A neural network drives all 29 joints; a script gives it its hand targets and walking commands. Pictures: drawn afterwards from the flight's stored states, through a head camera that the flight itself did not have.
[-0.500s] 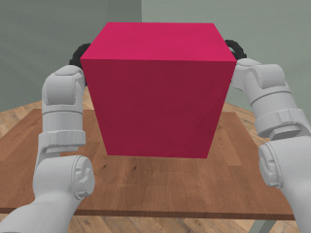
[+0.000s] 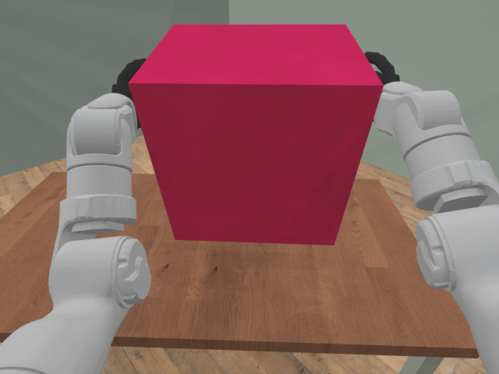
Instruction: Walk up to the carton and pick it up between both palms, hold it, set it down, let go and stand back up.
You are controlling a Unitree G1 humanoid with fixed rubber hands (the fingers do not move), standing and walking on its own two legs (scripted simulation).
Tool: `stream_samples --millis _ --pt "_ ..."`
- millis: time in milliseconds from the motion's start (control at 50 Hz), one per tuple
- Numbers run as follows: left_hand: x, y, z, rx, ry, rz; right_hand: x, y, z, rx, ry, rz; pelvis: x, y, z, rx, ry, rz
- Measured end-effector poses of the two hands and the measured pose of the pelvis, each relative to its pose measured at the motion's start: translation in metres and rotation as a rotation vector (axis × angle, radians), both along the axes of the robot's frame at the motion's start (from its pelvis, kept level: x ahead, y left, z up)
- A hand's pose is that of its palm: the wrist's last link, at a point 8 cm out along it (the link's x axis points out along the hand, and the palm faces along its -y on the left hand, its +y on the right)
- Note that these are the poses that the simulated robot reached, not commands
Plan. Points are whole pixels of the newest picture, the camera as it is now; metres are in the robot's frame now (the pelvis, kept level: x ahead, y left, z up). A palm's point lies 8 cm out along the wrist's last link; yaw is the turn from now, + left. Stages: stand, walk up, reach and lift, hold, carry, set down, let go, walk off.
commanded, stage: hold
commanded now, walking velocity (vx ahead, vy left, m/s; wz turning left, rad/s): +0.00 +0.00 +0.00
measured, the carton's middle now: (255, 137) +0.40 +0.00 +0.27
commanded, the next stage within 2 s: none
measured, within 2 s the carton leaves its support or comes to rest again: neither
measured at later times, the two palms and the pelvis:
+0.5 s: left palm (121, 125) +0.34 +0.19 +0.32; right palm (386, 117) +0.34 -0.18 +0.33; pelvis -0.01 +0.00 +0.00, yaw +0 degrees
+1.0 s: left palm (117, 113) +0.36 +0.20 +0.33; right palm (378, 106) +0.36 -0.17 +0.34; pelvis -0.01 +0.01 +0.00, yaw +1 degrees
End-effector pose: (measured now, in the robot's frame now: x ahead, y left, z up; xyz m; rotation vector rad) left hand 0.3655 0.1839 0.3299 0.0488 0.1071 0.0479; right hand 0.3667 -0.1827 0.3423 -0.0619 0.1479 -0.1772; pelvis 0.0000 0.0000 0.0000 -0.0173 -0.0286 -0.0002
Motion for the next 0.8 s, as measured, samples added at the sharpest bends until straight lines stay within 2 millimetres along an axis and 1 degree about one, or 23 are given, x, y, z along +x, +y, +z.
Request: stream_samples --millis 180,320,380,460,580,700,800 --pt "0.000 0.003 -0.008 0.001 0.002 0.000 0.000 0.003 -0.008 -0.007 0.000 0.002 0.004 -0.003 0.000 -0.002 -0.018 0.012" --pt "-0.014 0.002 -0.020 0.010 0.006 0.005 -0.012 0.002 -0.021 -0.013 0.008 0.014 0.001 0.000 0.000 -0.002 -0.037 0.014" --pt "-0.020 0.001 -0.022 0.006 0.010 0.008 -0.017 0.002 -0.024 -0.013 0.014 0.009 -0.003 0.002 0.000 -0.001 -0.037 0.010" --pt "-0.026 0.001 -0.018 -0.003 0.008 0.014 -0.022 0.002 -0.021 -0.008 0.015 0.005 -0.009 0.004 0.000 0.000 -0.031 0.005" --pt "-0.029 0.003 -0.002 -0.009 0.000 0.012 -0.026 0.004 -0.006 0.015 0.007 0.008 -0.017 0.006 -0.001 0.000 -0.013 0.003" --pt "-0.027 0.008 0.012 -0.006 0.000 0.005 -0.025 0.006 0.007 0.037 0.004 0.027 -0.019 0.007 -0.001 0.000 -0.003 0.004" --pt "-0.023 0.012 0.016 0.006 -0.005 0.000 -0.021 0.009 0.010 0.041 -0.004 0.040 -0.017 0.008 -0.001 -0.001 0.004 0.009"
